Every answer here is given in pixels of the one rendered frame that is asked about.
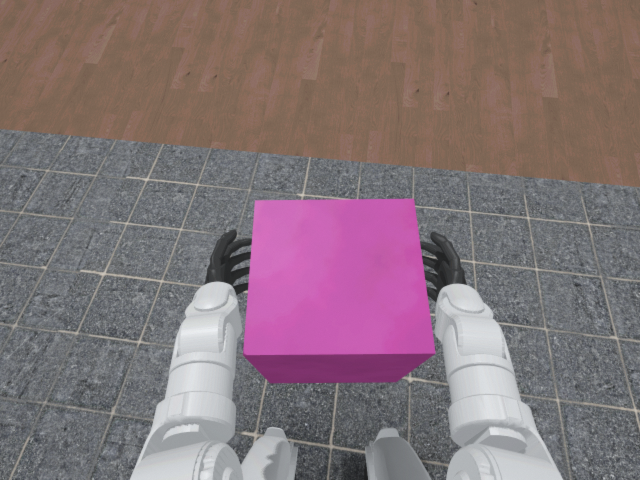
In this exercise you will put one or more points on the right robot hand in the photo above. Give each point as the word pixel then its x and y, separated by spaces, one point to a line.
pixel 447 266

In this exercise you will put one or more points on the right robot thigh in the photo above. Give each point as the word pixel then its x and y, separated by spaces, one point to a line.
pixel 392 458

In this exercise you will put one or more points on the right robot forearm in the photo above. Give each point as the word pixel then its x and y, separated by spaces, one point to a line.
pixel 486 407

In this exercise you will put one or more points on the right robot upper arm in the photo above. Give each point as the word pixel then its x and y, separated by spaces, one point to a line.
pixel 483 462

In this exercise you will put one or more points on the left robot upper arm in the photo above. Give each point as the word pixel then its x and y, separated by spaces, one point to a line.
pixel 208 460

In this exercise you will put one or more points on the left robot hand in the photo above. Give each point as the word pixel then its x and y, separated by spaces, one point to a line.
pixel 221 264

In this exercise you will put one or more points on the robot right shin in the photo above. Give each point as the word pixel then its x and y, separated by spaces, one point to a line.
pixel 387 432

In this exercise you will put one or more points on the left robot forearm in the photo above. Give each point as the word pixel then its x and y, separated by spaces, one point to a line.
pixel 198 402

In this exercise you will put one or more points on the carton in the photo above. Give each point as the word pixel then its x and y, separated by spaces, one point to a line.
pixel 337 292

